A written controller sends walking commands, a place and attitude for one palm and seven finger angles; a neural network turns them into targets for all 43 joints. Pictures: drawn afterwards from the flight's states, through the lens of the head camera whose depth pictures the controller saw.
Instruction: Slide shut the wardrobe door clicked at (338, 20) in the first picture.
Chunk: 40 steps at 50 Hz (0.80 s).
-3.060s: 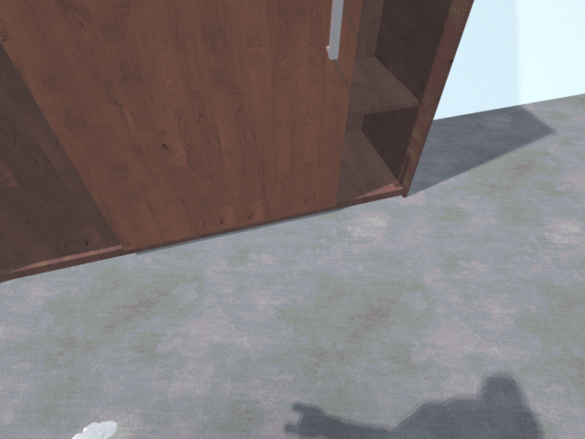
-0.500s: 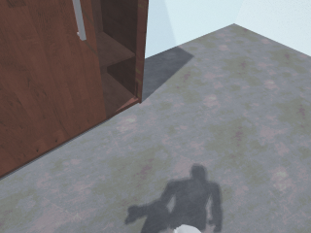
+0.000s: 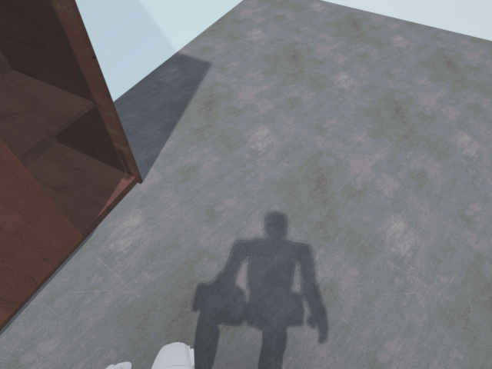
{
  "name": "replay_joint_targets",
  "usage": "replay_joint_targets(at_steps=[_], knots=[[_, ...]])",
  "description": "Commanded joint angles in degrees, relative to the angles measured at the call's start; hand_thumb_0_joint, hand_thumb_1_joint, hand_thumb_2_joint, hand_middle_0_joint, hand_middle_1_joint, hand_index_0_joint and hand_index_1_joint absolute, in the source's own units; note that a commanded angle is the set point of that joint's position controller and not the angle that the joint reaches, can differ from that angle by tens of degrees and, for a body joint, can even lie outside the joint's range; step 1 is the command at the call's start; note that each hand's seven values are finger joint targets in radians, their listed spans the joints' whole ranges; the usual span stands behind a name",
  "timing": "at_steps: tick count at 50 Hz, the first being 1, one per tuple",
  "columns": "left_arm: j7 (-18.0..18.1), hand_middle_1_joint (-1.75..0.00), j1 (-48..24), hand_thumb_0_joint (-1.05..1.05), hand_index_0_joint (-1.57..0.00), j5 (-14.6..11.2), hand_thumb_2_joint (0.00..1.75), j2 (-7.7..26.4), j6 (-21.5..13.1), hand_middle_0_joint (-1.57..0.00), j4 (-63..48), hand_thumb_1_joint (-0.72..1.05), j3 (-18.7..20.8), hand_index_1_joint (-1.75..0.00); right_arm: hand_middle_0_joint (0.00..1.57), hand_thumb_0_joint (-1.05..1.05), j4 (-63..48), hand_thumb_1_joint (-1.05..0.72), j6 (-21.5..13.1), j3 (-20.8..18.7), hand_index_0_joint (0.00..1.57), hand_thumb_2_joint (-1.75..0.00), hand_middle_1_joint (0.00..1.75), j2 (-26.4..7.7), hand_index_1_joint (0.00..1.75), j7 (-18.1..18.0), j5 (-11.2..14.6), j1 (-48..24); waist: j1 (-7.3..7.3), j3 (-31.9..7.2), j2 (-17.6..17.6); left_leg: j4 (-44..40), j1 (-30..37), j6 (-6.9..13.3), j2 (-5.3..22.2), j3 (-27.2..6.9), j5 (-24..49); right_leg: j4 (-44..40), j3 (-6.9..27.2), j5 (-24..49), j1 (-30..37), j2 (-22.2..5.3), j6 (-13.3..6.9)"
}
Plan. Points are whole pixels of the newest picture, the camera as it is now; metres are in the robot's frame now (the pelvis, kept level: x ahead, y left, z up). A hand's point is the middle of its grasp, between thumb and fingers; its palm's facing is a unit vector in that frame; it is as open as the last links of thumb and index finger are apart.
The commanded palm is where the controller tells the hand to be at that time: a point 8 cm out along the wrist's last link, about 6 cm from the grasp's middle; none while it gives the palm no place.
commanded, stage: walk to a spot facing it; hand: left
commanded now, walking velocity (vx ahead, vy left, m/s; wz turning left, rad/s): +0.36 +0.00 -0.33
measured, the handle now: out of the picture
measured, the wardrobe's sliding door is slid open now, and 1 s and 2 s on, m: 0.37 0.37 0.37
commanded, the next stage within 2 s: turn to face it in 0.70 s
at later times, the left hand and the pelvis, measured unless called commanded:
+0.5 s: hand (124, 289) +0.29 +0.25 -0.16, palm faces -0.17 -0.97 -0.16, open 7.4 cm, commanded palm none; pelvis +0.22 +0.07 +0.02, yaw -15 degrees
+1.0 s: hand (214, 182) +0.56 +0.08 -0.15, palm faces -0.45 -0.86 -0.22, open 7.4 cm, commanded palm none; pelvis +0.37 -0.02 +0.00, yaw -25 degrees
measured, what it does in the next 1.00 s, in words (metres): walks ahead, turning right: left foot, then right foot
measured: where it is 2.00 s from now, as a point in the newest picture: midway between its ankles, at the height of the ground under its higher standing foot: (253, 319)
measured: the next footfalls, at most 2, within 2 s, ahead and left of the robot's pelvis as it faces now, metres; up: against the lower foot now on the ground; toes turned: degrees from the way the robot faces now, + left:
left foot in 0.24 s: +0.24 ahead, +0.17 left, +0.00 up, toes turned +2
right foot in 0.74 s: +0.42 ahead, -0.14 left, +0.00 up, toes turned -31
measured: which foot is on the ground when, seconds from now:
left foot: up 0.00-0.22, down 0.24-0.72, up 0.74-1.00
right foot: down 0.00-0.26, up 0.28-0.72, down 0.74-1.00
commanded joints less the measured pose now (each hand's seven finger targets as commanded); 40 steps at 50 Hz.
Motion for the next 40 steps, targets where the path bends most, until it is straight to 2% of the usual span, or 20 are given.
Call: replay_joint_targets(at_steps=[1,7,10,11,12,13,14,16,17,19,24,30,32,34,35,36,37,38,39,40], knots=[[-0.33,-0.3,4.11,0.0,-0.2,0.3,0.9,7.58,-1.61,-0.2,-2.13,0.9,1.85,-0.3,0.2,0.0,-3.59,-0.9,-0.25,-0.98,0.2,-0.9,0.3,-4.79,0.3,0.43,-0.36,2.11,1.69,-3.2,-5.1,-9.61,0.94,-1.16,-0.3,0.91,6.2,-17.87,15.21,-0.81,-2.48,-14.66,-5.33],[-0.29,-0.3,9.16,0.0,-0.2,0.41,0.9,8.98,-1.62,-0.2,-0.78,0.9,2.03,-0.3,0.2,0.0,-7.72,-0.9,-2.03,-0.74,0.2,-0.9,0.3,-5.3,0.3,1.23,0.0,-9.73,5.4,-3.07,-6.35,-27.74,3.59,-0.36,-4.31,2.25,4.56,-13.03,18.38,8.75,6.72,-15.89,-4.63],[-0.24,-0.3,8.98,0.0,-0.2,-0.16,0.9,9.19,-1.2,-0.2,-1.1,0.9,2.32,-0.3,0.2,0.0,-6.79,-0.9,-2.83,-1.19,0.2,-0.9,0.3,-7.25,0.3,0.62,-0.02,-7.16,3.29,-4.79,-5.14,-39.38,17.78,0.16,-7.19,4.6,7.26,-5.85,17.37,14.0,4.65,-13.41,-2.06],[-0.34,-0.3,8.26,0.0,-0.2,-0.34,0.9,7.92,-1.15,-0.2,-1.63,0.9,2.1,-0.3,0.2,0.0,-4.99,-0.9,-3.2,-1.89,0.2,-0.9,0.3,-10.1,0.3,-0.11,-0.14,-0.95,0.21,-7.13,-1.64,-42.97,31.44,1.55,-4.2,1.18,8.11,3.68,15.78,14.84,-3.15,-10.92,-0.22],[-0.92,-0.3,9.76,0.0,-0.2,-0.76,0.9,4.82,-1.09,-0.2,-2.28,0.9,1.83,-0.3,0.2,0.0,-3.21,-0.9,-3.41,-3.64,0.2,-0.9,0.3,-16.74,0.3,-0.53,-0.93,6.57,-2.38,-13.25,12.4,-45.25,44.7,6.23,10.21,-15.59,6.06,19.76,9.08,-1.06,-14.85,-4.24,2.87],[-1.05,-0.3,8.34,0.0,-0.2,-0.41,0.9,4.46,-1.62,-0.2,-3.53,0.9,1.57,-0.3,0.2,0.0,-2.89,-0.9,-2.81,-3.68,0.2,-0.9,0.3,-19.01,0.3,-0.27,-0.83,11.02,-3.56,-13.09,17.44,-52.44,44.23,11.35,20.97,-26.62,1.96,35.1,4.89,-20.15,-21.55,-2.69,4.34],[-0.87,-0.3,5.63,0.0,-0.2,0.13,0.9,5.93,-1.25,-0.2,-3.35,0.9,2.03,-0.3,0.2,0.0,-2.79,-0.9,-2.8,-2.94,0.2,-0.9,0.3,-15.78,0.3,-0.46,-0.44,8.06,-3.27,-9.61,11.84,-55.06,37.15,11.79,20.97,-26.0,-5.26,42.03,7.71,-17.42,-23.32,-5.97,4.52],[-2.05,-0.3,3.96,0.0,-0.2,0.6,0.9,4.53,-0.46,-0.2,-3.12,0.9,2.4,-0.3,0.2,0.0,-4.29,-0.9,-3.17,-1.69,0.2,-0.9,0.3,-10.76,0.3,-0.5,-0.2,1.01,0.4,-0.49,6.01,-57.9,26.33,9.25,15.93,-16.02,-6.39,43.79,7.12,-8.67,-24.16,-10.4,4.99],[-2.42,-0.3,5.39,0.0,-0.2,0.89,0.9,3.71,0.18,-0.2,-2.44,0.9,2.35,-0.3,0.2,0.0,-4.17,-0.9,-3.48,-1.26,0.2,-0.9,0.3,-8.95,0.3,-0.59,-0.1,-1.4,2.6,0.53,6.36,-57.72,23.27,7.52,13.8,-9.88,-1.55,42.52,6.24,-5.8,-22.45,-11.5,5.55],[-2.61,-0.3,8.06,0.0,-0.2,0.91,0.9,2.04,1.63,-0.2,-1.79,0.9,2.4,-0.3,0.2,0.0,-3.61,-0.9,-3.99,-1.03,0.2,-0.9,0.3,-8.07,0.3,-0.91,0.03,-1.15,3.95,-1.26,8.72,-56.97,22.64,6.37,10.64,-0.06,6.98,41.28,5.18,-1.39,-20.12,-11.82,6.49],[-3.18,-0.3,3.27,0.0,-0.2,1.18,0.9,0.15,2.69,-0.2,-3.66,0.9,2.26,-0.3,0.2,0.0,-1.8,-0.9,-4.27,-1.69,0.2,-0.9,0.3,-7.94,0.3,-1.12,0.16,2.91,3.32,0.0,7.69,-56.58,28.65,7.44,9.78,8.35,19.01,32.55,1.98,3.92,-25.58,-12.83,8.06],[-3.36,-0.3,-5.59,0.0,-0.2,0.72,0.9,-0.61,2.27,-0.2,-5.87,0.9,1.41,-0.3,0.2,0.0,-0.12,-0.9,-3.02,-2.04,0.2,-0.9,0.3,-9.35,0.3,-1.12,-0.29,6.04,0.92,2.64,11.08,-51.04,31.65,6.97,9.4,15.59,34.95,11.98,-3.73,3.78,-18.32,-8.89,6.28],[-3.06,-0.3,-3.25,0.0,-0.2,0.78,0.9,0.82,2.03,-0.2,-5.43,0.9,1.51,-0.3,0.2,0.0,-0.21,-0.9,-2.45,-2.65,0.2,-0.9,0.3,-10.88,0.3,-1.11,-0.13,5.57,2.38,0.3,10.89,-43.95,32.77,6.26,10.03,16.86,45.95,9.18,-5.43,2.67,-12.33,-6.22,4.64],[-2.72,-0.3,5.56,0.0,-0.2,1.06,0.9,3.23,1.24,-0.2,-2.91,0.9,2.01,-0.3,0.2,0.0,-1.11,-0.9,-2.09,-3.01,0.2,-0.9,0.3,-13.01,0.3,-1.01,0.29,3.93,7.19,-6.21,10.16,-28.92,31.09,4.26,8.44,18.35,52.55,4.07,-7.81,4.64,2.29,-2.64,3.05],[-2.3,-0.3,12.78,0.0,-0.2,1.15,0.9,7.32,0.41,-0.2,-0.98,0.9,3.09,-0.3,0.2,0.0,-2.05,-0.9,-1.98,-2.85,0.2,-0.9,0.3,-12.7,0.3,-0.52,0.87,3.37,11.11,-11.75,6.41,-15.54,22.5,2.03,7.13,17.65,43.79,-0.29,-4.62,12.99,17.88,-5.29,1.83],[-1.51,-0.3,17.19,0.0,-0.2,0.75,0.9,14.64,-0.29,-0.2,-0.31,0.9,4.35,-0.3,0.2,0.0,-3.64,-0.9,-1.9,-1.92,0.2,-0.9,0.3,-8.15,0.3,-0.16,1.91,5.67,11.64,-19.6,-7.41,2.68,2.87,-1.15,-1.11,15.29,-6.43,1.49,19.05,37.7,35.95,-22.59,-4.98],[-0.71,-0.3,18.47,0.0,-0.2,-1.06,0.9,17.65,0.04,-0.2,-0.23,0.9,4.74,-0.3,0.2,0.0,-5.31,-0.9,-1.77,-1.68,0.2,-0.9,0.3,-7.47,0.3,-1.23,1.84,3.25,11.59,-22.1,-8.38,15.64,-3.27,-1.57,-4.24,6.75,-19.83,-0.88,30.29,59.69,34.88,-31.32,-10.48],[-0.04,-0.3,15.34,0.0,-0.2,-1.14,0.9,17.07,0.34,-0.2,-1.75,0.9,4.58,-0.3,0.2,0.0,-6.08,-0.9,-1.58,-1.56,0.2,-0.9,0.3,-7.98,0.3,-1.65,1.59,2.41,10.46,-21.69,-8.65,15.7,-3.32,-1.31,-2.64,-0.49,-14.63,-3.22,27.22,53.15,30.07,-29.61,-10.22],[0.37,-0.3,9.66,0.0,-0.2,-1.06,0.9,15.11,0.9,-0.2,-3.19,0.9,4.06,-0.3,0.2,0.0,-5.96,-0.9,-1.06,-1.73,0.2,-0.9,0.3,-8.72,0.3,-1.59,1.23,1.36,8.47,-17.87,-8.84,15.19,-4.12,-1.56,-1.06,-1.46,-10.95,-5.11,26.76,40.88,24.56,-27.86,-9.7],[0.83,-0.3,4.66,0.0,-0.2,-1.12,0.9,11.77,1.11,-0.2,-4.62,0.9,3.06,-0.3,0.2,0.0,-4.91,-0.9,-0.24,-1.54,0.2,-0.9,0.3,-9.03,0.3,-1.6,0.66,0.76,6.15,-13.53,-5.05,11.56,-1.71,-1.46,0.36,-1.93,-7.32,-7.55,22.15,33.13,15.53,-25.31,-7.75]])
